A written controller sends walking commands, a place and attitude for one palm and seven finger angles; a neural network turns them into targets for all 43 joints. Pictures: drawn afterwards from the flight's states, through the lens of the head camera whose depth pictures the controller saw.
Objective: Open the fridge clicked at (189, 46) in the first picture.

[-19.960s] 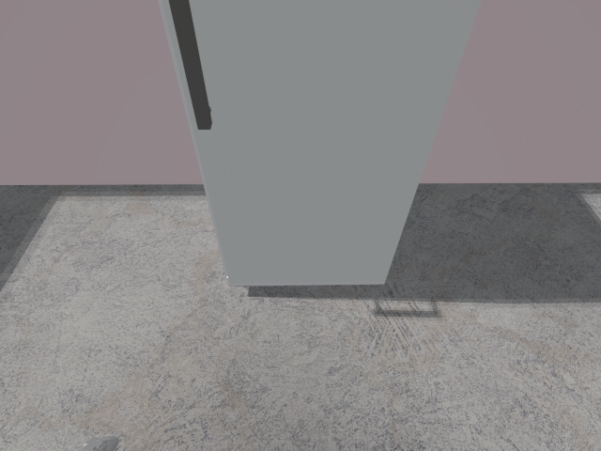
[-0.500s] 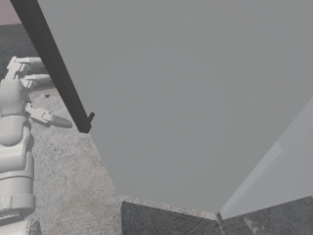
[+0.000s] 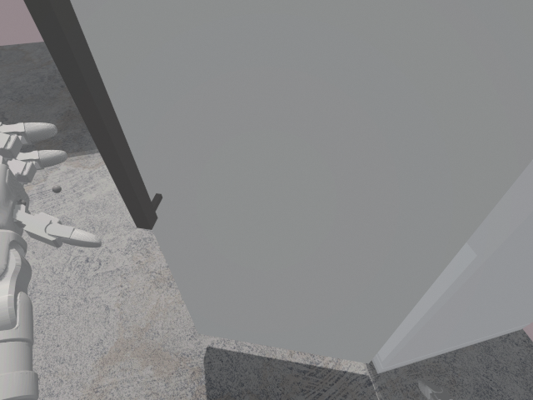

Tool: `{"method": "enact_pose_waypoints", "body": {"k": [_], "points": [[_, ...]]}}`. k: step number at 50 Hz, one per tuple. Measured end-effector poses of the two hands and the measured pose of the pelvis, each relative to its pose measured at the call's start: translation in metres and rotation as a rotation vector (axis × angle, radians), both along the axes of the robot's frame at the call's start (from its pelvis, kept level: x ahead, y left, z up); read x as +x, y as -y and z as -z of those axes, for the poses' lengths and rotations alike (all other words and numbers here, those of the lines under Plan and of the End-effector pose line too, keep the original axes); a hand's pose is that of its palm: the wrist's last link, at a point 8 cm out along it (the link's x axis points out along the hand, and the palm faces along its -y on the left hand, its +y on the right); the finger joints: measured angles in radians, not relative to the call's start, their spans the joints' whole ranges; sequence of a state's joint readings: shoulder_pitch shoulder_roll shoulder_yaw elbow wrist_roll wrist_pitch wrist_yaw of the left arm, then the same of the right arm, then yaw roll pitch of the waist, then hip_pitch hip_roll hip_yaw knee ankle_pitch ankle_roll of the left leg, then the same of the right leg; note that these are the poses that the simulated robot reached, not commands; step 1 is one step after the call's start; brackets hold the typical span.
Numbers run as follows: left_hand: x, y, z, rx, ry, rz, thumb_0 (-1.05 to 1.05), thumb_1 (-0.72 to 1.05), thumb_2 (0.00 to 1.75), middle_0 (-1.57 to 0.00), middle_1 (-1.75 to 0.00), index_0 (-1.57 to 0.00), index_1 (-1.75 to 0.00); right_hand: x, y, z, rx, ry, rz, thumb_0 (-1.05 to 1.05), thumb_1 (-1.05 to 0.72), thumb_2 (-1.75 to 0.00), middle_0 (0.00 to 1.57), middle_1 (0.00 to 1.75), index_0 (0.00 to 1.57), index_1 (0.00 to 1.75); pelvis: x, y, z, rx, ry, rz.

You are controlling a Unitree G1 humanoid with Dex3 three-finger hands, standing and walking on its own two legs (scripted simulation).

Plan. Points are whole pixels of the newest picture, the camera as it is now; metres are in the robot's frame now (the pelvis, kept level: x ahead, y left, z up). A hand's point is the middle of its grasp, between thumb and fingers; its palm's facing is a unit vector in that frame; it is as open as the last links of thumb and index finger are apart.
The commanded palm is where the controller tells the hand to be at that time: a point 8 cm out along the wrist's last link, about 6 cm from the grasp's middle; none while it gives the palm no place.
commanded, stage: slip the hand off the handle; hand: left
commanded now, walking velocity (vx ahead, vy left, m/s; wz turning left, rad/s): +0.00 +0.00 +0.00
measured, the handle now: (117, 126) +0.40 +0.23 +0.22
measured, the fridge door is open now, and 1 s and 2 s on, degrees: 66 66 66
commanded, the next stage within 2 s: draw the hand back to the body in 0.40 s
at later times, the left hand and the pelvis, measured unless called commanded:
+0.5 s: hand (25, 246) +0.23 +0.28 +0.19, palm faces +0.38 -0.90 -0.23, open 14.7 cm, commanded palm +0.20 +0.33 +0.19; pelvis -0.01 -0.01 +0.00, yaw +2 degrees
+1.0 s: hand (20, 272) +0.21 +0.28 +0.17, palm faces +0.24 -0.97 -0.04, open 14.7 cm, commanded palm +0.17 +0.32 +0.19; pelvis -0.01 -0.01 +0.01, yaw +2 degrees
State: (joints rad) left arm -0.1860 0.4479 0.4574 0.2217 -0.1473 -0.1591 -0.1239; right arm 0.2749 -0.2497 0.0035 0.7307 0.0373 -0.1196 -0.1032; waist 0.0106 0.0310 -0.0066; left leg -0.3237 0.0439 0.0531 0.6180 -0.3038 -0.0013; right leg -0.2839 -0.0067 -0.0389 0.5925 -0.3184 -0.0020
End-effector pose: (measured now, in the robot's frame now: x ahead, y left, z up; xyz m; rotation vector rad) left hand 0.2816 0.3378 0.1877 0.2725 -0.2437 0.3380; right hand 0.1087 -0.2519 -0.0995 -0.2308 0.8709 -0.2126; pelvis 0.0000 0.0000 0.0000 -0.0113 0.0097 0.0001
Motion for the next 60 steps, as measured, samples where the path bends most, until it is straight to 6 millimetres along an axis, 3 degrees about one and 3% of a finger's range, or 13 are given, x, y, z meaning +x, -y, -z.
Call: {"method": "enact_pose_waypoints", "body": {"k": [11,18,27,33,37,42,52,60], "points": [[-0.044,0.002,-0.003,0.007,0.009,-0.017,-0.02,-0.56,0.20,-0.26,-1.15,-0.25,-1.16,0.063,-0.024,-0.022,0.015,0.174,-0.119,0.01,-0.90,-0.89,0.20,0.30,0.20,0.30,-0.002,0.003,-0.002,-0.001,0.032,-0.021],[-0.070,0.005,-0.004,0.004,0.005,-0.022,-0.02,-0.56,0.20,-0.26,-1.15,-0.25,-1.16,0.084,-0.029,-0.034,0.022,0.243,-0.166,0.01,-0.90,-0.89,0.20,0.30,0.20,0.30,-0.003,0.007,-0.003,0.001,0.050,-0.028],[-0.091,0.013,-0.005,0.012,0.010,-0.027,-0.02,-0.56,0.20,-0.26,-1.15,-0.26,-1.16,0.080,-0.024,-0.030,0.014,0.233,-0.182,0.01,-0.90,-0.89,0.20,0.30,0.20,0.30,-0.007,0.014,-0.003,0.003,0.067,-0.040],[-0.081,0.006,0.004,-0.213,-0.140,0.054,-0.02,-0.56,0.20,-0.25,-1.15,-0.25,-1.16,0.073,-0.016,-0.028,0.016,0.223,-0.129,0.01,-0.90,-0.89,0.20,0.30,0.20,0.30,-0.007,0.017,-0.006,0.001,0.095,-0.048],[-0.075,0.013,0.002,-0.222,-0.228,0.132,-0.02,-0.56,0.20,-0.25,-1.15,-0.25,-1.16,0.075,-0.012,-0.035,0.027,0.278,-0.110,0.02,-0.90,-0.89,0.20,0.30,0.20,0.30,-0.007,0.015,-0.007,0.003,0.098,-0.040],[-0.083,0.017,-0.007,-0.224,-0.181,0.165,-0.02,-0.55,0.20,-0.25,-1.15,-0.25,-1.15,0.078,-0.009,-0.048,0.036,0.344,-0.101,0.02,-0.90,-0.89,0.20,0.30,0.20,0.30,-0.005,0.012,-0.008,0.005,0.093,-0.026],[-0.111,0.013,0.013,-0.248,-0.196,0.087,-0.02,-0.52,0.22,-0.25,-1.13,-0.25,-1.14,0.081,-0.019,-0.057,0.003,0.358,-0.144,0.01,-0.90,-0.90,0.20,0.30,0.20,0.30,-0.010,0.006,-0.008,0.000,0.122,-0.037],[-0.132,0.014,0.000,0.026,-0.085,-0.213,-0.02,-0.33,0.31,-0.25,-1.02,-0.24,-1.02,0.074,-0.041,-0.050,0.027,0.317,-0.218,0.01,-0.90,-0.89,0.20,0.30,0.20,0.30,-0.012,0.001,-0.013,-0.003,0.120,-0.021]]}}
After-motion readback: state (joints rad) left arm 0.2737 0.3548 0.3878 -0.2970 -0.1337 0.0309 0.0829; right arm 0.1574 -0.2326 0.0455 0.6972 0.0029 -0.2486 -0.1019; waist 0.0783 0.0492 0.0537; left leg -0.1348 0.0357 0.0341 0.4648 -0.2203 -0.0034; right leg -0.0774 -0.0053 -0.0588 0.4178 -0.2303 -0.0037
